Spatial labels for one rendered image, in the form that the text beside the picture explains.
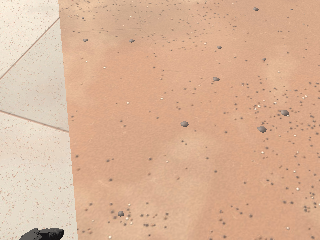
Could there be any robot left hand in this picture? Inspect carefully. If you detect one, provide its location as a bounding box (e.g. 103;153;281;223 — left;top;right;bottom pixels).
20;228;64;240

